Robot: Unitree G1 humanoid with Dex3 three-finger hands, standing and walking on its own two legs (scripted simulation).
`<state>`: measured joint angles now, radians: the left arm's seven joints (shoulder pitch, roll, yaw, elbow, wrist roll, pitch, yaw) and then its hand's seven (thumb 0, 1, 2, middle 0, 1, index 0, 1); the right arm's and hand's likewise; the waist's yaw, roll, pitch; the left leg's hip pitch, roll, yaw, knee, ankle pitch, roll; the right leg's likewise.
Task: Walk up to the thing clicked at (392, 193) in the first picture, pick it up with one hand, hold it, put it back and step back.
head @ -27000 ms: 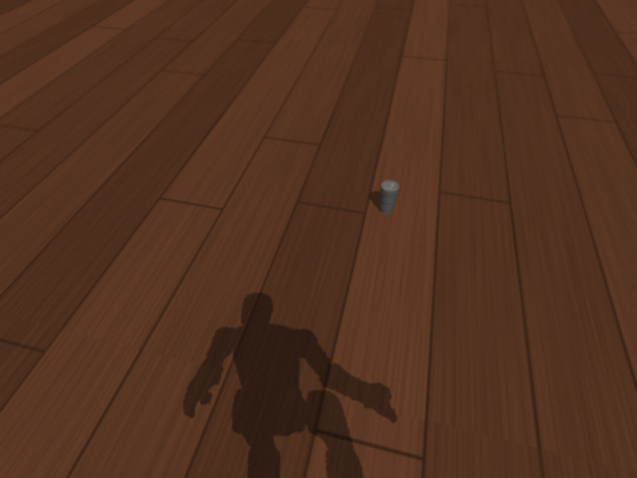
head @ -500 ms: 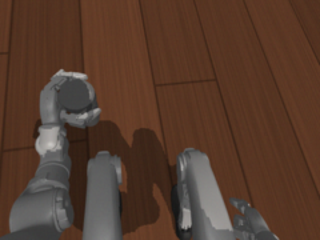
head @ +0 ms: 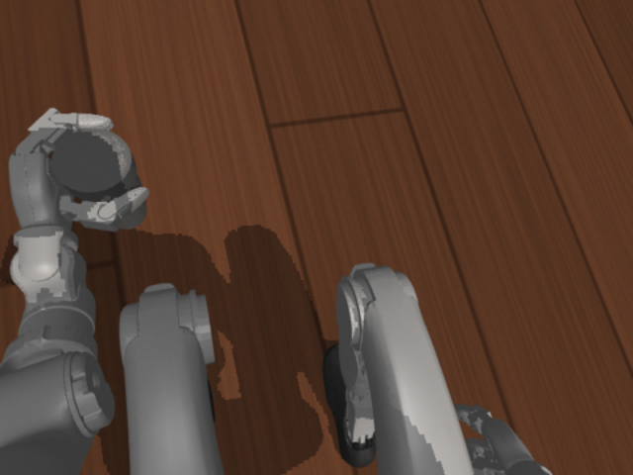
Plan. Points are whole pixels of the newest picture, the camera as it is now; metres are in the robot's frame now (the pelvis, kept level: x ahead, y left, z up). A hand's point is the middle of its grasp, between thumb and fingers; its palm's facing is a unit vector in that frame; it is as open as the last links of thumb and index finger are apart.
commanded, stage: crouch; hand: left
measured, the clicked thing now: (112, 189) +0.46 +0.23 -0.10
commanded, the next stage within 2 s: lower in 0.28 s
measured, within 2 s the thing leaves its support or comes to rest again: neither
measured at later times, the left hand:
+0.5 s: hand (114, 192) +0.46 +0.23 -0.12, palm faces +0.12 -0.99 -0.04, open 10.1 cm
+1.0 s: hand (126, 201) +0.47 +0.23 -0.18, palm faces +0.16 -0.99 -0.03, open 10.1 cm
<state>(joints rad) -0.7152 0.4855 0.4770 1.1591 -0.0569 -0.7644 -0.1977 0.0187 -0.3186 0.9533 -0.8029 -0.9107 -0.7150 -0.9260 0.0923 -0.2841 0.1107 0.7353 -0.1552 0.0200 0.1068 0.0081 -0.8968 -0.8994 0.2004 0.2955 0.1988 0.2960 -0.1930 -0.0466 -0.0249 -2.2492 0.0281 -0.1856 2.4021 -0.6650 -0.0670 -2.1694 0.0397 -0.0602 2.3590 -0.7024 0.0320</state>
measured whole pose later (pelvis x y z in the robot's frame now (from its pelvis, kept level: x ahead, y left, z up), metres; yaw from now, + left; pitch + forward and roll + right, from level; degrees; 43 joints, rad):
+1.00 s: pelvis -0.01 +0.02 -0.04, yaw -7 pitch +18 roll -14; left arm -0.72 0.74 0.44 1.35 -0.06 -0.95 -0.04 0.02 -0.32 0.96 -0.81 -0.91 -0.72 -0.92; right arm -0.10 -0.34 0.39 0.64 -0.31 0.04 0.14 0.00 -0.91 -0.90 0.20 0.30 0.20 0.30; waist -0.27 -0.20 0.23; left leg -2.25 0.00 -0.35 2.60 -0.69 -0.07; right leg -2.11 0.08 -0.18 2.43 -0.68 0.07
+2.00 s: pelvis -0.01 +0.03 -0.04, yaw -10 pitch +13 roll -19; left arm -0.75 0.87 0.44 1.48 -0.04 -1.08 0.02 -0.01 -0.33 0.56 -0.73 -0.68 -0.69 -0.68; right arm -0.17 -0.35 0.53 0.57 -0.37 0.03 0.14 0.00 -0.92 -0.90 0.20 0.30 0.20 0.30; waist -0.29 -0.28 0.29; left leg -2.22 0.01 -0.43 2.64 -0.70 -0.04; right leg -2.05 0.12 -0.24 2.40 -0.66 0.08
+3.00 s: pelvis -0.01 +0.02 +0.00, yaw -6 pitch +25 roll -13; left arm -0.75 0.84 0.52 1.15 0.11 -0.50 -0.09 -0.02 -0.54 0.05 -0.08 -0.06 -0.08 -0.06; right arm 0.03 -0.29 0.25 0.57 -0.14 0.17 0.09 0.00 -0.93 -0.91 0.20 0.30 0.20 0.30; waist -0.22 -0.09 0.05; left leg -2.26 0.04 -0.26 2.45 -0.66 -0.01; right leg -2.11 0.07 -0.13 2.31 -0.66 0.05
